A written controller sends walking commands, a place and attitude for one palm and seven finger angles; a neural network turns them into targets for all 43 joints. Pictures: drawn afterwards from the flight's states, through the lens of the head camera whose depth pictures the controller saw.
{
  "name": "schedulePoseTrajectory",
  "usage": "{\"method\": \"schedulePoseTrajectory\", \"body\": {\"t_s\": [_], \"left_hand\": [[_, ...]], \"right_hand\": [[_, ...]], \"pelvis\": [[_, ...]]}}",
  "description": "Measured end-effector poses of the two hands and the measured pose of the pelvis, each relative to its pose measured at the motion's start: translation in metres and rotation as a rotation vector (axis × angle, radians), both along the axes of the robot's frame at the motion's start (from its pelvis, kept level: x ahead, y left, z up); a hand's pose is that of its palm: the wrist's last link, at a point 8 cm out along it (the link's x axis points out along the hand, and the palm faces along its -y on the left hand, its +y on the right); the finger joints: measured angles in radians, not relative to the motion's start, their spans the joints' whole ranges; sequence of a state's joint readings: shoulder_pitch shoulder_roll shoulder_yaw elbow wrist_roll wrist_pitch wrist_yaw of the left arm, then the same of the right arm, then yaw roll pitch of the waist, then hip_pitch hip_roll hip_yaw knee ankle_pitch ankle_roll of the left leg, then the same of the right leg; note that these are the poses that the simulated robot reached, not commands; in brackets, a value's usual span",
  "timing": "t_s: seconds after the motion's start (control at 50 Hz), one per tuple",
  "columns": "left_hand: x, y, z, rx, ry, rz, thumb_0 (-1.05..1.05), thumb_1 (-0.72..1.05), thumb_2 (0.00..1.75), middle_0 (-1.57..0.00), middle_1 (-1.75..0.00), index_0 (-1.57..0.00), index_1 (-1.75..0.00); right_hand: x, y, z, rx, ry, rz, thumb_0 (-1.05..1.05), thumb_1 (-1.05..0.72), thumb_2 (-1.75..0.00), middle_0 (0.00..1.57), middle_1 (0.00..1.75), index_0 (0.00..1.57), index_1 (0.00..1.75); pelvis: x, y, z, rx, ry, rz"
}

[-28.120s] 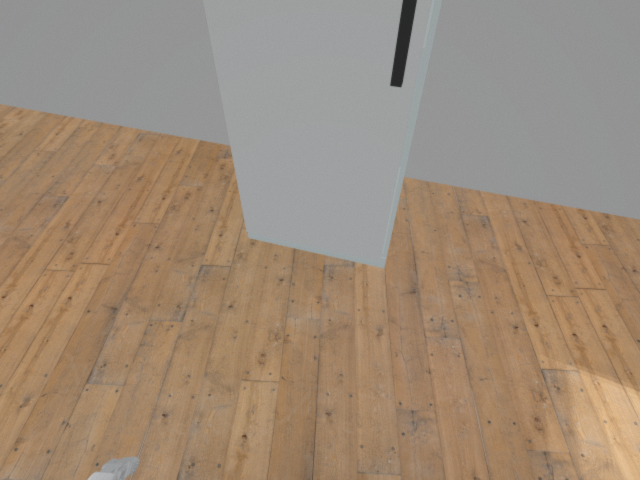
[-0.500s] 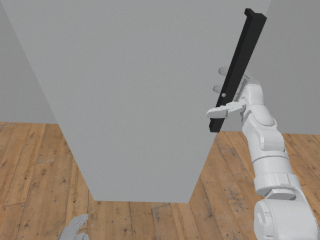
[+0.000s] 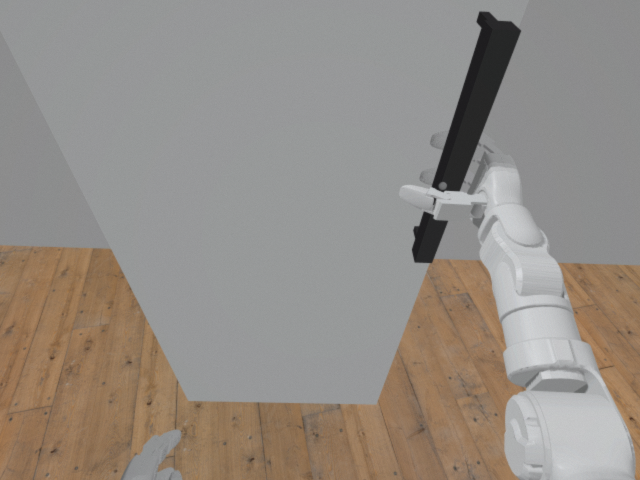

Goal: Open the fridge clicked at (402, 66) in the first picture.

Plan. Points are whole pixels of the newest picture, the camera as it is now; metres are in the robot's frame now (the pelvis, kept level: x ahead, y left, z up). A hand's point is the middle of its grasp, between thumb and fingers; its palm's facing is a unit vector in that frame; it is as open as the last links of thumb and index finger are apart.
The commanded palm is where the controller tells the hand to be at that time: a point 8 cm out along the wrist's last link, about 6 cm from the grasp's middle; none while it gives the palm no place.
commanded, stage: grip the handle and tug to test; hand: right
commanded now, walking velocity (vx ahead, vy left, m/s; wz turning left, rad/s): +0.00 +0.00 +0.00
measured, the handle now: (448, 158) +0.46 -0.12 +0.20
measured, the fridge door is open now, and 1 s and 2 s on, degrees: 0 0 0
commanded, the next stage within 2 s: move the hooked fingers beside the handle in 1.02 s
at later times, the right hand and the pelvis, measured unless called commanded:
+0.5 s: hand (433, 187) +0.42 -0.10 +0.19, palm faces -0.06 +1.00 +0.01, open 5.6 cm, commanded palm +0.40 -0.16 +0.19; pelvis +0.00 +0.00 +0.00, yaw +0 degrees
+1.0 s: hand (433, 188) +0.42 -0.10 +0.19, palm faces -0.05 +1.00 +0.01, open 5.6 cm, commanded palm +0.37 -0.16 +0.19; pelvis +0.02 +0.01 +0.00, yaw +3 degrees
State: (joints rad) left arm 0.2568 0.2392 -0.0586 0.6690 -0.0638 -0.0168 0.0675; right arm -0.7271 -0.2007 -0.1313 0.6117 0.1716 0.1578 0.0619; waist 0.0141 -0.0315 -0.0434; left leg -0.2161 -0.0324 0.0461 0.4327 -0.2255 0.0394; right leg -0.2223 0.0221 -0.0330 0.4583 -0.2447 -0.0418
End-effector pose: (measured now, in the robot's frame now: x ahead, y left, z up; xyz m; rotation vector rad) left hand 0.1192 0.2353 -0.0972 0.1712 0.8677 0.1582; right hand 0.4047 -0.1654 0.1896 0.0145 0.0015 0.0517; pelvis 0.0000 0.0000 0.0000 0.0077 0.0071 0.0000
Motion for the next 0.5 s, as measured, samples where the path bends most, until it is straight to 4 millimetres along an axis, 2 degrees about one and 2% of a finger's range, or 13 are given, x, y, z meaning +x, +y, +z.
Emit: {"method": "schedulePoseTrajectory", "body": {"t_s": [0.2,0.32,0.5], "left_hand": [[-0.004,-0.003,-0.002,-0.003,0.005,0.001,0.01,0.91,0.9,-0.2,-0.3,-0.2,-0.3],[-0.003,-0.002,-0.001,0.0,0.002,-0.001,0.01,0.91,0.9,-0.2,-0.3,-0.2,-0.3],[-0.003,0.001,0.002,0.003,-0.01,0.008,0.01,0.91,0.9,-0.2,-0.3,-0.2,-0.3]], "right_hand": [[0.0,0.0,0.0,-0.008,0.0,-0.009,0.0,-0.46,-0.7,0.42,1.34,0.42,1.34],[0.0,0.01,-0.003,0.003,0.008,0.029,0.0,-0.65,-0.8,0.43,1.38,0.43,1.37],[0.0,0.011,-0.003,-0.002,0.01,0.011,0.0,-0.65,-0.83,0.44,1.4,0.45,1.39]], "pelvis": [[0.0,-0.002,0.0,0.0,-0.001,0.001],[-0.001,-0.002,0.0,0.0,-0.003,0.002],[-0.003,0.001,0.0,-0.001,-0.005,0.008]]}}
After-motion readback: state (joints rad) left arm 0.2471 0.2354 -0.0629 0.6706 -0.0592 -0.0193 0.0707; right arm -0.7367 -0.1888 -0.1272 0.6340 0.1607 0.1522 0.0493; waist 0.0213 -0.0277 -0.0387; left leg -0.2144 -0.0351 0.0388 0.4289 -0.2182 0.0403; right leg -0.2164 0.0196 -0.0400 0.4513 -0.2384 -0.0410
